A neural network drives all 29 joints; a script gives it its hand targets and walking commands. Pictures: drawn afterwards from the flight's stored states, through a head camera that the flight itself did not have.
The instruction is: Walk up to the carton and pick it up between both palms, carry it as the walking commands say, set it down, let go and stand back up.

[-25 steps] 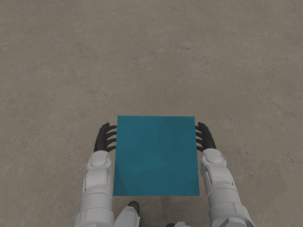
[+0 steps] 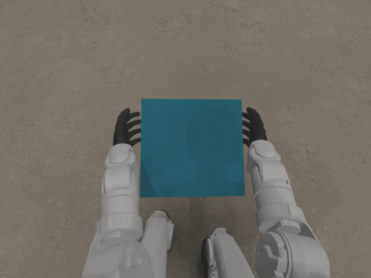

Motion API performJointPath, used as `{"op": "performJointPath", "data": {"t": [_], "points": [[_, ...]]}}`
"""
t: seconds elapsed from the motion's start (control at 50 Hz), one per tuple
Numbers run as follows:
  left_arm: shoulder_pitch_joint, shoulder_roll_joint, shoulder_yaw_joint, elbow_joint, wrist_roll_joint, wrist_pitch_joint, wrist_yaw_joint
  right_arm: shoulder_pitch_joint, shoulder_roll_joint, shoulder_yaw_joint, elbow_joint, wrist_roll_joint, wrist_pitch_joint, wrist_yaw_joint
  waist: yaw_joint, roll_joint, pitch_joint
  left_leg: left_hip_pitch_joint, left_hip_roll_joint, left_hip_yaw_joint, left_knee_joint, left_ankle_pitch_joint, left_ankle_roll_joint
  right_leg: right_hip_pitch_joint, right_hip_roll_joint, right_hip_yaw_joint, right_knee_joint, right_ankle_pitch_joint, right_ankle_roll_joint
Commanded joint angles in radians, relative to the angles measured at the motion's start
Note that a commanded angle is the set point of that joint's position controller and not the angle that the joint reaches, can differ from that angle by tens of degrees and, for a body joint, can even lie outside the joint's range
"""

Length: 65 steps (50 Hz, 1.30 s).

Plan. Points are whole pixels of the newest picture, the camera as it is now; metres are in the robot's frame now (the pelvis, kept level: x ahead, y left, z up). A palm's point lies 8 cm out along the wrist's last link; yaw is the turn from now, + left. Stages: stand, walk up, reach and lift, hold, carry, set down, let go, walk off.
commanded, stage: set down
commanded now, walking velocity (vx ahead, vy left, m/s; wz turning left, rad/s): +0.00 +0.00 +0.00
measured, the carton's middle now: (188, 150) +0.41 +0.05 -0.15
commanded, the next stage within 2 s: none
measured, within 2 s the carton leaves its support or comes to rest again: neither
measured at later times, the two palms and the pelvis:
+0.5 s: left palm (130, 151) +0.39 +0.20 -0.16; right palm (240, 144) +0.44 -0.09 -0.16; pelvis +0.00 +0.01 -0.06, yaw -1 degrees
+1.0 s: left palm (135, 148) +0.43 +0.20 -0.25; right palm (231, 142) +0.48 -0.09 -0.24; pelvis -0.02 -0.01 -0.14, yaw -2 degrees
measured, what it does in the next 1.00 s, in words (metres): lowers itself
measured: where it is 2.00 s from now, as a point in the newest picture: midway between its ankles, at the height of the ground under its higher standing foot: (183, 259)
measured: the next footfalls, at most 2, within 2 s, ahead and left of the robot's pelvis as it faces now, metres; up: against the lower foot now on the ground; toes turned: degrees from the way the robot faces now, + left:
none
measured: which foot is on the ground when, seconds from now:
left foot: down 0.00-1.00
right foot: down 0.00-1.00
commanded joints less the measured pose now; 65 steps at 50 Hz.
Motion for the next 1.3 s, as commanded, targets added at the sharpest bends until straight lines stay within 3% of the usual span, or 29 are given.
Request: {"op": "performJointPath", "data": {"t": [0.0, 0.12, 0.18, 0.26, 0.28, 0.3, 0.32, 0.34, 0.36, 0.38, 0.46, 0.48, 0.7, 0.8, 0.82, 0.84, 0.86, 0.88, 0.92, 0.94, 0.98, 1.0, 1.02, 1.04, 1.16, 1.22, 1.24, 1.26, 1.28], "points": [[-0.506, -0.857, -0.549, 0.151, -0.082, 0.013, -0.256, -0.587, 0.908, 0.446, 0.091, 0.088, -0.01, 0.314, 0.036, 0.046, -0.724, 0.604, -0.069, 0.07, -0.01, -0.075, 0.002, -0.096, 0.054, -0.038, -0.137, -0.027, -0.02], [-0.51, -0.883, -0.587, 0.133, -0.107, -0.019, -0.22, -0.56, 0.926, 0.459, 0.118, 0.126, -0.022, 0.334, 0.056, 0.071, -0.819, 0.643, -0.067, 0.05, 0.048, 0.11, -0.01, -0.229, 0.075, -0.065, -0.064, 0.047, -0.011], [-0.501, -0.887, -0.62, 0.118, -0.134, -0.04, -0.202, -0.527, 0.882, 0.467, 0.093, 0.118, -0.045, 0.326, 0.011, 0.068, -0.885, 0.672, -0.062, 0.031, 0.103, 0.253, -0.019, -0.315, 0.087, -0.079, -0.024, 0.124, -0.001], [-0.469, -0.881, -0.712, 0.047, -0.181, -0.07, -0.189, -0.482, 0.898, 0.544, 0.063, 0.16, -0.068, 0.304, 0.024, 0.1, -0.994, 0.736, -0.064, 0.027, 0.168, 0.454, -0.022, -0.364, 0.09, -0.078, 0.029, 0.205, 0.013], [-0.473, -0.869, -0.705, 0.062, -0.174, -0.067, -0.189, -0.441, 0.879, 0.514, 0.096, 0.127, -0.066, 0.297, -0.025, 0.096, -0.971, 0.69, -0.066, 0.027, 0.178, 0.443, -0.029, -0.373, 0.092, -0.082, 0.024, 0.203, 0.009], [-0.47, -0.829, -0.681, 0.035, -0.162, -0.078, -0.181, -0.478, 0.871, 0.513, 0.096, 0.127, -0.071, 0.297, 0.022, 0.084, -0.966, 0.664, -0.061, 0.009, 0.186, 0.446, -0.038, -0.41, 0.094, -0.082, 0.05, 0.192, 0.008], [-0.466, -0.851, -0.711, 0.068, -0.172, -0.073, -0.184, -0.48, 0.85, 0.525, 0.067, 0.133, -0.078, 0.291, -0.035, 0.114, -0.956, 0.646, -0.068, 0.027, 0.19, 0.418, -0.033, -0.39, 0.089, -0.075, 0.04, 0.199, 0.008], [-0.477, -0.821, -0.722, 0.02, -0.189, -0.08, -0.188, -0.455, 0.878, 0.56, 0.064, 0.151, -0.076, 0.288, 0.006, 0.074, -1.011, 0.631, -0.071, 0.036, 0.213, 0.433, -0.03, -0.359, 0.086, -0.071, 0.059, 0.233, 0.01], [-0.518, -0.825, -0.724, 0.025, -0.203, -0.079, -0.189, -0.476, 0.849, 0.551, 0.075, 0.142, -0.077, 0.281, -0.019, 0.071, -0.996, 0.591, -0.071, 0.029, 0.22, 0.401, -0.03, -0.377, 0.086, -0.085, 0.078, 0.205, 0.012], [-0.5, -0.821, -0.712, 0.035, -0.196, -0.08, -0.187, -0.514, 0.847, 0.567, 0.054, 0.153, -0.079, 0.279, 0.015, 0.076, -1.006, 0.586, -0.076, 0.038, 0.225, 0.386, -0.031, -0.386, 0.083, -0.078, 0.083, 0.179, 0.012], [-0.541, -0.784, -0.673, 0.075, -0.187, -0.084, -0.183, -0.567, 0.874, 0.576, 0.053, 0.159, -0.079, 0.254, 0.009, 0.006, -0.957, 0.413, -0.085, 0.065, 0.256, 0.248, -0.017, -0.341, 0.085, -0.08, 0.113, 0.143, 0.022], [-0.56, -0.771, -0.653, 0.091, -0.174, -0.08, -0.184, -0.614, 0.831, 0.561, 0.052, 0.157, -0.085, 0.255, 0.046, 0.065, -0.951, 0.404, -0.087, 0.075, 0.264, 0.211, -0.022, -0.415, 0.082, -0.077, 0.14, 0.097, 0.018], [-0.788, -0.67, -0.464, 0.196, -0.142, -0.023, -0.211, -0.793, 0.835, 0.429, 0.177, 0.121, -0.023, 0.209, 0.046, -0.012, -0.919, 0.198, -0.091, 0.135, 0.369, -0.076, -0.001, -0.448, 0.09, -0.079, 0.21, -0.096, 0.029], [-0.841, -0.681, -0.461, 0.201, -0.162, -0.026, -0.218, -0.898, 0.857, 0.467, 0.144, 0.162, -0.031, 0.187, 0.085, -0.002, -1.009, 0.171, -0.096, 0.158, 0.444, 0.037, -0.001, -0.45, 0.099, -0.077, 0.256, -0.032, 0.032], [-0.858, -0.676, -0.466, 0.208, -0.17, -0.023, -0.218, -0.883, 0.855, 0.457, 0.145, 0.151, -0.032, 0.182, 0.063, -0.007, -1.006, 0.177, -0.099, 0.163, 0.448, 0.024, -0.007, -0.457, 0.106, -0.092, 0.269, -0.03, 0.034], [-0.852, -0.679, -0.483, 0.194, -0.179, -0.026, -0.22, -0.915, 0.87, 0.482, 0.121, 0.179, -0.035, 0.182, 0.09, -0.014, -1.036, 0.194, -0.104, 0.15, 0.448, 0.061, -0.003, -0.461, 0.109, -0.099, 0.289, -0.006, 0.039], [-0.874, -0.663, -0.465, 0.191, -0.175, -0.029, -0.227, -0.87, 0.87, 0.458, 0.174, 0.148, -0.024, 0.177, 0.057, -0.044, -0.991, 0.082, -0.1, 0.159, 0.483, 0.079, -0.009, -0.435, 0.102, -0.079, 0.281, 0.025, 0.038], [-0.826, -0.671, -0.46, 0.219, -0.162, -0.027, -0.231, -0.86, 0.862, 0.458, 0.166, 0.149, -0.029, 0.175, 0.083, 0.001, -1.016, 0.114, -0.102, 0.17, 0.475, 0.092, -0.01, -0.439, 0.106, -0.074, 0.285, 0.041, 0.042], [-0.841, -0.67, -0.482, 0.19, -0.182, -0.036, -0.235, -0.843, 0.848, 0.465, 0.148, 0.148, -0.037, 0.167, 0.053, 0.001, -1.048, 0.129, -0.099, 0.157, 0.51, 0.163, -0.017, -0.464, 0.1, -0.077, 0.307, 0.093, 0.045], [-0.836, -0.672, -0.484, 0.19, -0.184, -0.04, -0.235, -0.859, 0.857, 0.492, 0.146, 0.163, -0.041, 0.164, 0.087, 0.006, -1.065, 0.121, -0.1, 0.157, 0.517, 0.191, -0.021, -0.456, 0.102, -0.07, 0.317, 0.122, 0.048], [-0.836, -0.646, -0.492, 0.195, -0.184, -0.043, -0.243, -0.866, 0.868, 0.507, 0.145, 0.178, -0.04, 0.167, 0.087, -0.007, -1.07, 0.106, -0.096, 0.15, 0.54, 0.221, -0.013, -0.477, 0.101, -0.071, 0.335, 0.138, 0.047], [-0.847, -0.659, -0.502, 0.174, -0.202, -0.043, -0.242, -0.824, 0.862, 0.501, 0.163, 0.167, -0.038, 0.162, 0.051, -0.005, -1.054, 0.069, -0.088, 0.149, 0.549, 0.209, -0.021, -0.458, 0.096, -0.058, 0.333, 0.152, 0.049], [-0.813, -0.65, -0.485, 0.189, -0.186, -0.047, -0.239, -0.852, 0.863, 0.517, 0.158, 0.172, -0.047, 0.165, 0.108, -0.021, -1.045, 0.059, -0.093, 0.148, 0.55, 0.242, -0.02, -0.49, 0.103, -0.072, 0.356, 0.169, 0.048], [-0.824, -0.654, -0.504, 0.199, -0.188, -0.043, -0.237, -0.857, 0.868, 0.517, 0.14, 0.188, -0.053, 0.165, 0.079, 0.011, -1.087, 0.112, -0.089, 0.141, 0.554, 0.231, -0.017, -0.499, 0.108, -0.077, 0.358, 0.155, 0.051], [-0.926, -0.586, -0.499, 0.153, -0.205, -0.053, -0.221, -0.98, 0.817, 0.539, 0.119, 0.217, -0.055, 0.158, 0.131, 0.005, -1.064, 0.096, -0.089, 0.145, 0.574, 0.191, -0.019, -0.599, 0.124, -0.115, 0.432, 0.074, 0.041], [-1.01, -0.58, -0.524, 0.122, -0.234, -0.054, -0.213, -0.992, 0.792, 0.503, 0.144, 0.196, -0.048, 0.15, 0.073, 0.009, -1.081, 0.084, -0.093, 0.156, 0.601, 0.158, -0.028, -0.603, 0.125, -0.13, 0.44, 0.043, 0.033], [-1.022, -0.568, -0.509, 0.126, -0.225, -0.046, -0.213, -0.986, 0.79, 0.49, 0.169, 0.191, -0.042, 0.151, 0.102, 0.03, -1.074, 0.083, -0.091, 0.161, 0.606, 0.144, -0.034, -0.619, 0.127, -0.126, 0.461, 0.026, 0.025], [-1.025, -0.591, -0.513, 0.145, -0.228, -0.039, -0.213, -0.976, 0.767, 0.462, 0.188, 0.174, -0.041, 0.151, 0.06, 0.052, -1.052, 0.08, -0.09, 0.158, 0.605, 0.125, -0.036, -0.639, 0.127, -0.13, 0.464, 0.018, 0.024], [-1.04, -0.584, -0.498, 0.156, -0.228, -0.036, -0.217, -0.98, 0.772, 0.452, 0.205, 0.168, -0.036, 0.154, 0.068, 0.01, -1.035, 0.073, -0.092, 0.144, 0.601, 0.107, -0.031, -0.657, 0.13, -0.141, 0.473, -0.002, 0.022]]}}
